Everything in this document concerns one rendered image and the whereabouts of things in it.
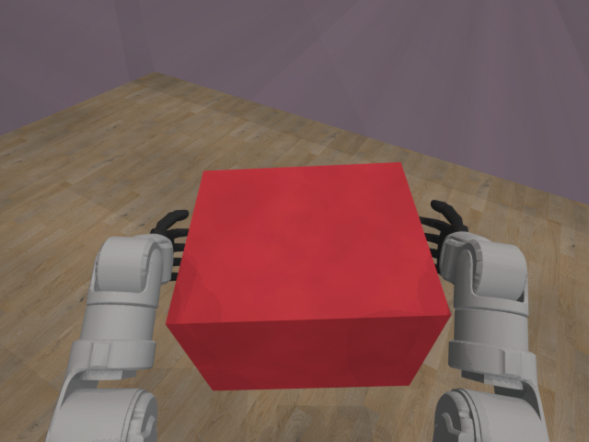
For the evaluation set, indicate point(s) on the carton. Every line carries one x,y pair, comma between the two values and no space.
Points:
307,277

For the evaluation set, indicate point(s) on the robot right upper arm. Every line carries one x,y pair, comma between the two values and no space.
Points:
474,416

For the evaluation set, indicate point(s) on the robot left hand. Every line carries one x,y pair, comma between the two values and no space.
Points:
162,229

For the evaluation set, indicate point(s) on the robot right hand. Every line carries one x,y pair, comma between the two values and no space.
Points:
453,218

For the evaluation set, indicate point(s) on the robot left upper arm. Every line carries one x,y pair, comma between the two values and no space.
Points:
106,415

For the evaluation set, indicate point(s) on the robot right forearm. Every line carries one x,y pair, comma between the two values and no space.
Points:
491,305

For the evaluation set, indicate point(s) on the robot left forearm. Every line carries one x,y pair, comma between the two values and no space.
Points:
117,331

